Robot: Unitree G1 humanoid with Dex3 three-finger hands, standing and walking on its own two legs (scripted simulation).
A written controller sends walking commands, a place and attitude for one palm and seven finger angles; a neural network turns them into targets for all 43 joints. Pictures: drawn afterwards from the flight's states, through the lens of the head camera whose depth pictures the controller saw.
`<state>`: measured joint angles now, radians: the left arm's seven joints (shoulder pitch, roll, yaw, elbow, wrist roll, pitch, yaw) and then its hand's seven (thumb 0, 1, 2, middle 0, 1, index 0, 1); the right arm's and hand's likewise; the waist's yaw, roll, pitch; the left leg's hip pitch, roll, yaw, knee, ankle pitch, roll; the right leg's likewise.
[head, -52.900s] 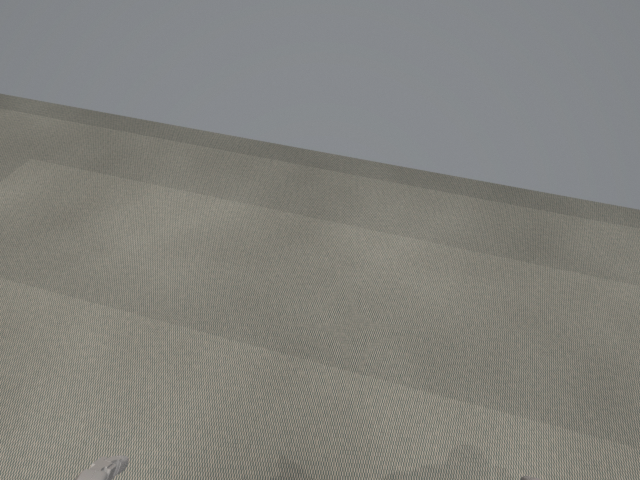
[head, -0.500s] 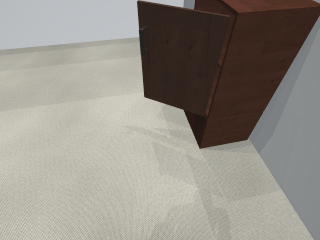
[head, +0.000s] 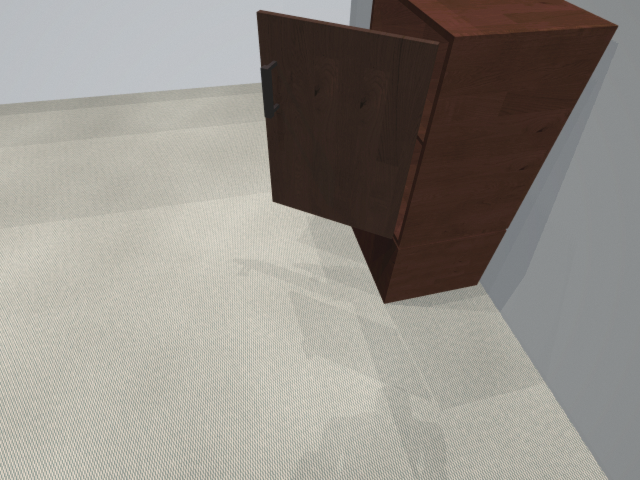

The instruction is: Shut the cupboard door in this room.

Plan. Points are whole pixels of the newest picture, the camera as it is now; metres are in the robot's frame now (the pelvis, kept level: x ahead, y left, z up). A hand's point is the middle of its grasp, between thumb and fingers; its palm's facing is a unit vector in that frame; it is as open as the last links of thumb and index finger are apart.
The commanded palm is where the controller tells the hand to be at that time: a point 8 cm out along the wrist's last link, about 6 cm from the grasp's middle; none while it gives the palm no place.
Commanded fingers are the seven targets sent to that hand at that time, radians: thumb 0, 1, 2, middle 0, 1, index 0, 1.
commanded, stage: look to check the result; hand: left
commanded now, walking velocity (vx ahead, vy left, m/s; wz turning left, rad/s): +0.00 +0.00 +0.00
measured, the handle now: (271, 89) +1.01 +0.17 +0.00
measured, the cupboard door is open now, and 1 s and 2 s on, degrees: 53 53 53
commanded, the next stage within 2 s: walk to a spot facing it in 0.52 s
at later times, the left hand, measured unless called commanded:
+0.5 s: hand out of the picture -0.01 +0.15 -0.17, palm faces +0.03 -0.98 -0.18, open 7.4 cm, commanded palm none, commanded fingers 0.00 0.90 0.90 -0.20 -0.30 -0.20 -0.30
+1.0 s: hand out of the picture +0.05 +0.19 -0.20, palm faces +0.21 -0.96 -0.20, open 7.4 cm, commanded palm none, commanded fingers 0.00 0.90 0.90 -0.20 -0.30 -0.20 -0.30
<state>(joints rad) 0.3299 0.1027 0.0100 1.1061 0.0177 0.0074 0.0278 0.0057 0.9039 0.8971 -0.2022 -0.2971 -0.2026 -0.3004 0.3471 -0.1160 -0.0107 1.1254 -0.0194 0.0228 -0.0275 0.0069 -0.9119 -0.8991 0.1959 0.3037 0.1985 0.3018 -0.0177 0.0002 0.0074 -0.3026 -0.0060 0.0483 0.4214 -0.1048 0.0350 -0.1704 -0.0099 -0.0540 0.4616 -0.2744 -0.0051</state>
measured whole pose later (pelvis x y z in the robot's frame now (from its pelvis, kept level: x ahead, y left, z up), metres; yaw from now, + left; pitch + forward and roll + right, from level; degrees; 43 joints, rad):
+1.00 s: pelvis +0.05 +0.00 -0.02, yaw +11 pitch -1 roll -1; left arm 0.24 0.19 0.07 1.01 0.02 0.03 0.03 0.01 0.90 0.90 -0.20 -0.30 -0.20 -0.30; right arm 0.26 -0.18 -0.05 1.03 -0.02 0.04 0.00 0.01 -0.91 -0.90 0.20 0.30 0.20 0.30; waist -0.02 -0.04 0.11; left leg -0.36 0.01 0.08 0.69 -0.28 0.02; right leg -0.16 -0.09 -0.21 0.71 -0.48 0.01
